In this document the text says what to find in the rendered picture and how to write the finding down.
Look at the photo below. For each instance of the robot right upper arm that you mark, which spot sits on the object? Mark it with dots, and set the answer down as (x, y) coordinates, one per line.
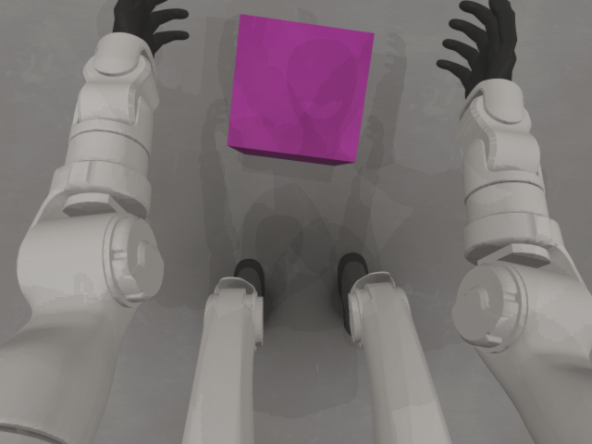
(533, 330)

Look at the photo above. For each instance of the robot right hand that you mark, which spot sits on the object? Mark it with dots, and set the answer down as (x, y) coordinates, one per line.
(496, 57)

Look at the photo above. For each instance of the robot right forearm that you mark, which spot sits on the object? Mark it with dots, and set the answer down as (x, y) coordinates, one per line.
(503, 187)

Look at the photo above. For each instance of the right robot thigh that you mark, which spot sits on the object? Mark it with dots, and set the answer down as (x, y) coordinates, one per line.
(405, 405)

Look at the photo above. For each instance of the robot left hand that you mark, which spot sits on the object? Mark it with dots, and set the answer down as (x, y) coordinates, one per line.
(135, 17)

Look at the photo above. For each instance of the carton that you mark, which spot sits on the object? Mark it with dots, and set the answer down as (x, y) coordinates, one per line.
(299, 90)

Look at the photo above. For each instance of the left robot thigh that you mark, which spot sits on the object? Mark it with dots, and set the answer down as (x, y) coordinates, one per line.
(221, 404)

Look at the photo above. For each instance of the robot thigh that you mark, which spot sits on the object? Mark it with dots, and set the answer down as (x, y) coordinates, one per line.
(221, 404)
(405, 405)

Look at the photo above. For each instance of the robot left upper arm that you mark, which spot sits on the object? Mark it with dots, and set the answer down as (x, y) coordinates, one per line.
(84, 278)

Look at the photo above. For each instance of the robot left forearm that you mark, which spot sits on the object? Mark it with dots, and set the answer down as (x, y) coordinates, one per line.
(110, 142)

